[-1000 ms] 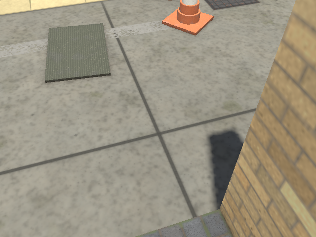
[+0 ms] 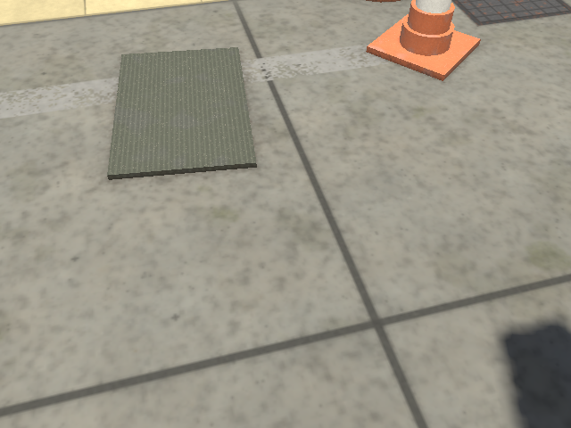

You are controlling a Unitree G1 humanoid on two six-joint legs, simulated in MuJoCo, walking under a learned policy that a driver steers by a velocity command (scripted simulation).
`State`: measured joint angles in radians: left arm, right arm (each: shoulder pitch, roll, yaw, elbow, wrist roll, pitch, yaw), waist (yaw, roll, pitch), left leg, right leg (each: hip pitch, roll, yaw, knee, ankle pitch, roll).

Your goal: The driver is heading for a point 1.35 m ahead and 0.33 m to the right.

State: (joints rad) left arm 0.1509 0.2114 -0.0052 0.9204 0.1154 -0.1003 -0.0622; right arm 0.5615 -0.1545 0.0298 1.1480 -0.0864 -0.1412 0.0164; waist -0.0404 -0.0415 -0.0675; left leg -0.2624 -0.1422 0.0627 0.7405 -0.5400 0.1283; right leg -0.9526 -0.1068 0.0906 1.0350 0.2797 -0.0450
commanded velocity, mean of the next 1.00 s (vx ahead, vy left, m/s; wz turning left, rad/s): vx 0.48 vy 0.08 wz -0.11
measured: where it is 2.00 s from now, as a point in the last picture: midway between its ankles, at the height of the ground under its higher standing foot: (335, 259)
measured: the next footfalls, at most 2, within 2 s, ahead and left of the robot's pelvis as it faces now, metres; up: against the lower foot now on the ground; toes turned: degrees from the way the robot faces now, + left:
right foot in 0.24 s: +0.33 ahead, -0.06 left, -0.15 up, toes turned -3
left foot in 0.72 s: +0.63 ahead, +0.20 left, -0.15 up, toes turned -2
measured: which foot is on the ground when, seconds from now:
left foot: down 0.00-0.24, up 0.26-0.70, down 0.72-1.00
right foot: up 0.00-0.22, down 0.24-0.72, up 0.74-1.00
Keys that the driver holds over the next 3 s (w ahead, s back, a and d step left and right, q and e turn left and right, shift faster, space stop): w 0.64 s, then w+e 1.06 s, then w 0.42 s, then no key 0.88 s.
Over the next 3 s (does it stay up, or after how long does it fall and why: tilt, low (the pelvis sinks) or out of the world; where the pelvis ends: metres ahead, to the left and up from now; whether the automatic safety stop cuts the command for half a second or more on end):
stays up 1.27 -0.31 -0.12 its command is cut before an obstacle from the start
